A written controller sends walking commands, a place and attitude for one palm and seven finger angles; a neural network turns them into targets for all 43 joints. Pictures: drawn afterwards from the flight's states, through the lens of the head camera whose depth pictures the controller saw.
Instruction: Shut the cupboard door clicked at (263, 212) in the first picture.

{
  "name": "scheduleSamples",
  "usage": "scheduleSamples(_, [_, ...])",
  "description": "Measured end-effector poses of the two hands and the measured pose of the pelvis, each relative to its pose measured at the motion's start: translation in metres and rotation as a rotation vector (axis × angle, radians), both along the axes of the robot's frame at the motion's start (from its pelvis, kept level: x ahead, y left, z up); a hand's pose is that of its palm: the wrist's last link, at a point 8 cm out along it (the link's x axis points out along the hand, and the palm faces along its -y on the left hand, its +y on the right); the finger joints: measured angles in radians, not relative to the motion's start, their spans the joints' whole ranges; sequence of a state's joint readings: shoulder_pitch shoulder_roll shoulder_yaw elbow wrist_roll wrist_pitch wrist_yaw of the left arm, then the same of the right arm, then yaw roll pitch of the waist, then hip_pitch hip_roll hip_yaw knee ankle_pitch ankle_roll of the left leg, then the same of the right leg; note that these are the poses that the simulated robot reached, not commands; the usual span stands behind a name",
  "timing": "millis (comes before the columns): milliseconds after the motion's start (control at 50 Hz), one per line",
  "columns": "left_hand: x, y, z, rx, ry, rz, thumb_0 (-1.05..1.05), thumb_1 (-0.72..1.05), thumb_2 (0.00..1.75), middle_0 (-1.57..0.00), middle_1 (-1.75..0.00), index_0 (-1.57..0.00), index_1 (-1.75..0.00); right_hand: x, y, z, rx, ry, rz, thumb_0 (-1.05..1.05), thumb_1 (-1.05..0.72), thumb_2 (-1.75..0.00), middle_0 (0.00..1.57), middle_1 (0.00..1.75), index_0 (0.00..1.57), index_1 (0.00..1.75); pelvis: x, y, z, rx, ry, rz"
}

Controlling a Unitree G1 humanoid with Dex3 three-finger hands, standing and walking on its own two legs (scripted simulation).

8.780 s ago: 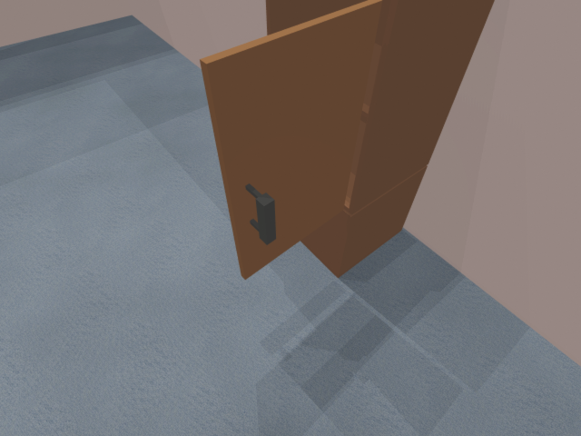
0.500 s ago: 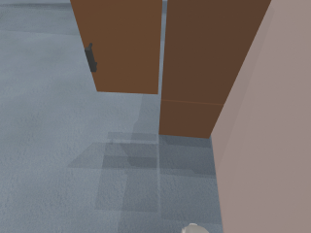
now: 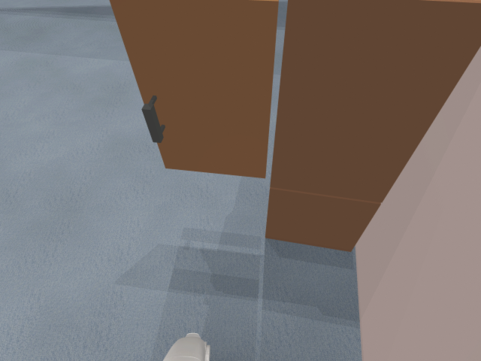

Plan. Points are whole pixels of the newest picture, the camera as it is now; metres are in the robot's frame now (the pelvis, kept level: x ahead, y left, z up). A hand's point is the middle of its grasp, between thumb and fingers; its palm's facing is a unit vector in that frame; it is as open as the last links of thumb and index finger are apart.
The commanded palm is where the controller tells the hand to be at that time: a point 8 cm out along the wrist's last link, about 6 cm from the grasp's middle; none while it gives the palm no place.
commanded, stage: take the last steps up to it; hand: left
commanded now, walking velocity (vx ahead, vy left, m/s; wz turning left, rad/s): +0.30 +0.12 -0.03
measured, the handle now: (155, 119) +0.75 +0.33 -0.09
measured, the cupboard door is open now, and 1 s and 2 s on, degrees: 93 93 93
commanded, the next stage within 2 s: come to a stop and stand still in 0.44 s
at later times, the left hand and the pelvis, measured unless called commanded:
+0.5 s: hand (143, 283) +0.29 +0.25 -0.18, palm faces -0.03 -0.97 -0.24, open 7.3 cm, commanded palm none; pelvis +0.19 +0.06 -0.02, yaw -4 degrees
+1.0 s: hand (139, 259) +0.35 +0.29 -0.20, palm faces -0.04 -0.97 -0.22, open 7.4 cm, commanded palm none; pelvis +0.27 +0.09 -0.01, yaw -6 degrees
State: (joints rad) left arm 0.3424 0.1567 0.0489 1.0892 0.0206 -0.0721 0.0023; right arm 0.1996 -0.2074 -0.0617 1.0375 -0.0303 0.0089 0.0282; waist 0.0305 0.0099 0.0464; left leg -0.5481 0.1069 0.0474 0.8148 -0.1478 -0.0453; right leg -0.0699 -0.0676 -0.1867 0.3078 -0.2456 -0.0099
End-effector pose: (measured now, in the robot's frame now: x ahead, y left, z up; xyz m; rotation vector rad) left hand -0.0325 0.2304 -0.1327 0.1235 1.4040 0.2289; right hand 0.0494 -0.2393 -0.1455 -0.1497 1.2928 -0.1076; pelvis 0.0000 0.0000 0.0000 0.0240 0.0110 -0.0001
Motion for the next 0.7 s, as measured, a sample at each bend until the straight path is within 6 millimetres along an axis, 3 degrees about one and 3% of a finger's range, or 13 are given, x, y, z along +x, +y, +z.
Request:
scheduleSamples(120, [-0.012, 0.012, -0.013, -0.063, 0.165, 0.083, 0.0, 0.91, 0.9, -0.2, -0.3, -0.2, -0.3, 0.111, 0.039, 0.002, -0.011, -0.117, 0.097, 0.01, -0.91, -0.9, 0.19, 0.3, 0.2, 0.3, 0.053, 0.032, -0.011, -0.009, 0.0, 0.003])
scheduleSamples(160, [-0.007, 0.022, -0.025, -0.083, 0.212, 0.092, 0.0, 0.91, 0.9, -0.2, -0.3, -0.2, -0.3, 0.143, 0.052, -0.003, -0.028, -0.173, 0.113, 0.01, -0.91, -0.9, 0.2, 0.3, 0.2, 0.3, 0.073, 0.048, -0.023, -0.027, 0.0, -0.009])
scheduleSamples(200, [0.01, 0.033, -0.032, -0.088, 0.236, 0.079, 0.0, 0.91, 0.9, -0.2, -0.3, -0.2, -0.3, 0.161, 0.064, -0.004, -0.041, -0.201, 0.105, 0.0, -0.91, -0.9, 0.2, 0.3, 0.2, 0.3, 0.086, 0.056, -0.028, -0.014, -0.007, -0.012])
scheduleSamples(260, [0.059, 0.049, -0.034, -0.076, 0.187, 0.038, 0.0, 0.91, 0.9, -0.2, -0.3, -0.2, -0.3, 0.166, 0.077, -0.003, -0.037, -0.185, 0.072, 0.0, -0.91, -0.9, 0.2, 0.3, 0.2, 0.3, 0.105, 0.063, -0.023, -0.004, -0.007, -0.035])
scheduleSamples(320, [0.125, 0.062, -0.029, -0.055, 0.078, -0.015, 0.0, 0.91, 0.9, -0.2, -0.3, -0.19, -0.3, 0.159, 0.084, -0.002, -0.028, -0.141, 0.013, 0.0, -0.92, -0.9, 0.2, 0.3, 0.21, 0.3, 0.125, 0.068, -0.016, 0.0, -0.006, -0.05])
scheduleSamples(420, [0.238, 0.071, -0.015, -0.009, -0.108, -0.111, 0.01, 0.92, 0.9, -0.2, -0.3, -0.19, -0.3, 0.143, 0.071, -0.006, -0.04, -0.044, -0.059, -0.02, -0.95, -0.9, 0.2, 0.3, 0.21, 0.3, 0.16, 0.07, -0.011, 0.009, -0.01, -0.069])
scheduleSamples(500, [0.311, 0.07, -0.01, 0.031, -0.228, -0.17, 0.0, 0.93, 0.9, -0.2, -0.3, -0.19, -0.3, 0.129, 0.064, -0.023, -0.018, 0.067, -0.103, -0.01, -0.93, -0.9, 0.2, 0.3, 0.21, 0.3, 0.192, 0.061, -0.021, 0.027, -0.02, -0.076])
scheduleSamples(580, [0.347, 0.066, -0.006, 0.041, -0.262, -0.184, 0.0, 0.92, 0.9, -0.2, -0.3, -0.19, -0.3, 0.133, 0.062, -0.028, -0.002, 0.159, -0.124, 0.0, -0.92, -0.9, 0.2, 0.3, 0.2, 0.3, 0.219, 0.059, -0.021, -0.001, -0.024, -0.07])
scheduleSamples(700, [0.358, 0.061, -0.008, 0.008, -0.158, -0.179, 0.0, 0.92, 0.9, -0.2, -0.3, -0.2, -0.3, 0.179, 0.075, -0.011, -0.005, 0.14, -0.148, 0.01, -0.92, -0.9, 0.2, 0.3, 0.2, 0.3, 0.252, 0.066, -0.008, -0.004, -0.007, -0.081])
